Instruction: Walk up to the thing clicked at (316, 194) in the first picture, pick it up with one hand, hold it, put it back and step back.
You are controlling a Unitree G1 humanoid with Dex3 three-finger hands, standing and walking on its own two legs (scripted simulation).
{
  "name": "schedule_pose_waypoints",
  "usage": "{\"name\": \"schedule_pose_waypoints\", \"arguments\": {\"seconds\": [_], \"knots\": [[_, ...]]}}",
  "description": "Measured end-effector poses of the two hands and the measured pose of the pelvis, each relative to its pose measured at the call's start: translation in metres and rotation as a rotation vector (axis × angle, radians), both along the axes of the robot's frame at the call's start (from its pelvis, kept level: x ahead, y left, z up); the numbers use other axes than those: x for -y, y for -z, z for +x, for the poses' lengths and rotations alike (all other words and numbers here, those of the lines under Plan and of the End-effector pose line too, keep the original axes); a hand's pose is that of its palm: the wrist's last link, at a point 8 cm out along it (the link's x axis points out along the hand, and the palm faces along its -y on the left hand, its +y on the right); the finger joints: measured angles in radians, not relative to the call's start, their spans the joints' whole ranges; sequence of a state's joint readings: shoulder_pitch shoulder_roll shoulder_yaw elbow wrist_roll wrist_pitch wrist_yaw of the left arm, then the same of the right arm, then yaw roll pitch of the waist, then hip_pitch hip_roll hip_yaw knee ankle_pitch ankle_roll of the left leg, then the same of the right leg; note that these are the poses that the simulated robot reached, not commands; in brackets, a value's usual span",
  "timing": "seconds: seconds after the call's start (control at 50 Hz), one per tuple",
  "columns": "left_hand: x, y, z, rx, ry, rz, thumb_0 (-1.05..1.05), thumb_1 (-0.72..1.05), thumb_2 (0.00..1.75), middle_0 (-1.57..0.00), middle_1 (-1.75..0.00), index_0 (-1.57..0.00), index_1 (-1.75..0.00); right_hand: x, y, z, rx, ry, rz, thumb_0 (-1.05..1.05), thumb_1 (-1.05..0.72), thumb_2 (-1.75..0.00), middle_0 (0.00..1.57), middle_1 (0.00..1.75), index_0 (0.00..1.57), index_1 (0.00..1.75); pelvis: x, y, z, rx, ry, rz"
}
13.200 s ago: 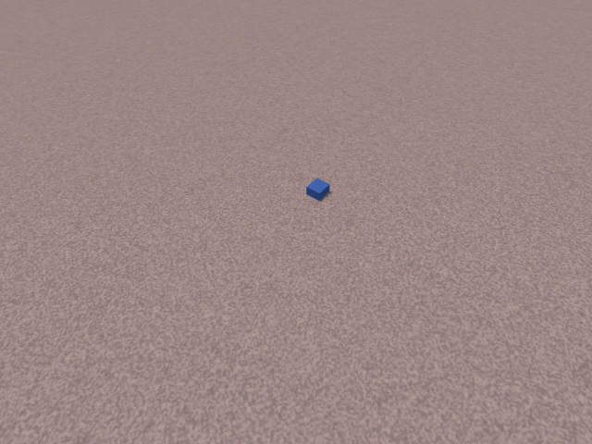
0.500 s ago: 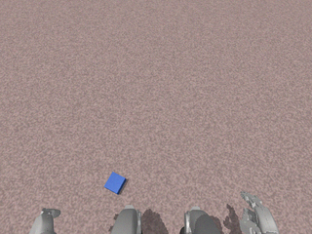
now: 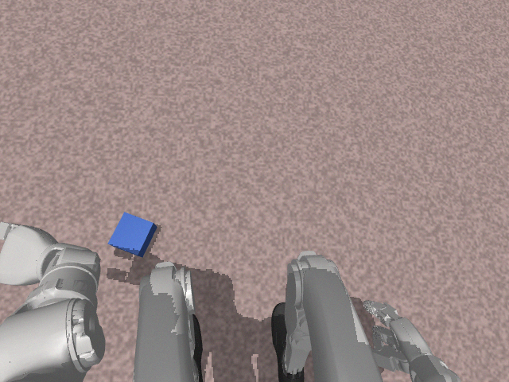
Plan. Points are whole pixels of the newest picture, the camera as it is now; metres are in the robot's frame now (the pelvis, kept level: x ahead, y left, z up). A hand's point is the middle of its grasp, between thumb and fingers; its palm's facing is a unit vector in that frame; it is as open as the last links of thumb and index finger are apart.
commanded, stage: rise first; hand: left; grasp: from above
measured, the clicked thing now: (133, 235) +0.43 +0.28 -0.44
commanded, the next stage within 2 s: none
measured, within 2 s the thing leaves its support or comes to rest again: neither
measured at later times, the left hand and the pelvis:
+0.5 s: hand (85, 241) +0.38 +0.32 -0.24, palm faces -0.06 -0.45 -0.89, open 13.8 cm; pelvis -0.02 +0.02 -0.09, yaw -2 degrees
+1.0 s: hand (92, 239) +0.39 +0.33 -0.30, palm faces -0.05 -0.45 -0.89, open 13.8 cm; pelvis -0.01 +0.01 -0.12, yaw -4 degrees
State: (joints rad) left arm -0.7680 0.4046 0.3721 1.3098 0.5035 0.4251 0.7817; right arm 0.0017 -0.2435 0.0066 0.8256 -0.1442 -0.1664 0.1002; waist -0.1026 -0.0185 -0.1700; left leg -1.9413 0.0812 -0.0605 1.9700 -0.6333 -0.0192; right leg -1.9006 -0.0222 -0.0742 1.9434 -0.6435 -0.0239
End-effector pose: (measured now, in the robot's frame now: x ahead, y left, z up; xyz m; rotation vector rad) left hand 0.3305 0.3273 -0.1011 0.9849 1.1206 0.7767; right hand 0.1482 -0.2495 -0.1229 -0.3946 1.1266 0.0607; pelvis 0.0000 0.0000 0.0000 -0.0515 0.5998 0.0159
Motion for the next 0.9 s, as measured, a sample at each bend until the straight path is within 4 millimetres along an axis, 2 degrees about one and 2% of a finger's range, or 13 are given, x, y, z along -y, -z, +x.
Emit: {"name": "schedule_pose_waypoints", "arguments": {"seconds": [0.12,0.22,0.36,0.48,0.6,0.82,0.9], "knots": [[-0.01,0.019,0.001,-0.057,-0.011,-0.013,0.0,-0.34,0.89,-0.29,-0.81,-0.25,-0.85,0.003,0.033,-0.052,-0.089,0.06,0.038,0.0,-0.9,-0.9,0.2,0.3,0.2,0.3,-0.008,0.03,-0.014,0.002,0.015,-0.016],[-0.011,0.047,-0.002,-0.103,0.006,-0.053,0.0,-0.35,0.91,-0.26,-0.84,-0.23,-0.87,0.001,0.053,-0.087,-0.143,0.089,0.057,0.0,-0.9,-0.9,0.2,0.3,0.2,0.3,-0.015,0.052,-0.019,0.014,0.018,-0.022],[0.0,0.082,0.023,-0.06,0.034,-0.124,0.0,-0.41,0.95,-0.18,-0.94,-0.16,-0.95,-0.002,0.07,-0.118,-0.197,0.113,0.062,0.0,-0.9,-0.9,0.2,0.3,0.2,0.3,-0.019,0.078,-0.021,0.023,0.016,-0.03],[0.003,0.086,0.044,-0.067,0.044,-0.086,0.0,-0.47,1.0,-0.13,-0.99,-0.11,-1.01,0.002,0.08,-0.126,-0.227,0.136,0.077,0.0,-0.9,-0.9,0.2,0.3,0.2,0.3,-0.018,0.089,-0.016,0.002,0.02,-0.028],[0.004,0.087,0.052,-0.086,0.012,-0.059,0.0,-0.49,1.02,-0.11,-1.01,-0.09,-1.03,0.011,0.093,-0.125,-0.251,0.119,0.109,0.0,-0.9,-0.9,0.2,0.3,0.2,0.3,-0.013,0.097,-0.012,-0.003,0.028,-0.016],[0.002,0.131,0.054,-0.097,-0.003,-0.093,0.0,-0.45,0.97,-0.12,-1.04,-0.12,-1.04,0.02,0.109,-0.127,-0.301,0.063,0.115,0.0,-0.91,-0.9,0.2,0.3,0.2,0.3,-0.006,0.119,-0.013,0.017,0.042,-0.021],[-0.002,0.141,0.054,-0.088,0.004,-0.082,0.0,-0.45,0.97,-0.12,-1.04,-0.12,-1.04,0.02,0.111,-0.128,-0.316,0.075,0.102,0.0,-0.91,-0.9,0.2,0.3,0.2,0.3,-0.007,0.123,-0.011,0.019,0.043,-0.027]]}}
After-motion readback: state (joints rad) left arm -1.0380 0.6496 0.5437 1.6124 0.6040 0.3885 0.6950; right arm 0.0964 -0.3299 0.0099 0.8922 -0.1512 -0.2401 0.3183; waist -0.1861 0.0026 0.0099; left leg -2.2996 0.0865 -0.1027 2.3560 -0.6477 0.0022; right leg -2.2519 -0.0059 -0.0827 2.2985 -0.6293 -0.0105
